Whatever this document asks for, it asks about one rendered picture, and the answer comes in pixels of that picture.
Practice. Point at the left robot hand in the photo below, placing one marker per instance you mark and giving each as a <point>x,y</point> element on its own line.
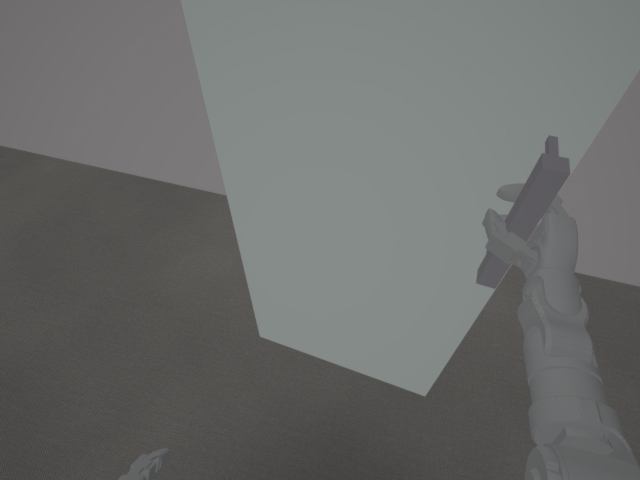
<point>146,466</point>

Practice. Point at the right robot forearm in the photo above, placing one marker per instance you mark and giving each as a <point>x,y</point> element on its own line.
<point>569,405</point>

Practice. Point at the handle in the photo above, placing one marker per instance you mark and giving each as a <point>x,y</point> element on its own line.
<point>542,186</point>

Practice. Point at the right robot hand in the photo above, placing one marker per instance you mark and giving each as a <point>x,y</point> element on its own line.
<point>554,240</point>

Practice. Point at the robot right upper arm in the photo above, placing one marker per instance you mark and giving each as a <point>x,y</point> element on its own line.
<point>557,462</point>

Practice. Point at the fridge door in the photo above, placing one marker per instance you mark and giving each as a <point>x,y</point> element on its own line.
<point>361,143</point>

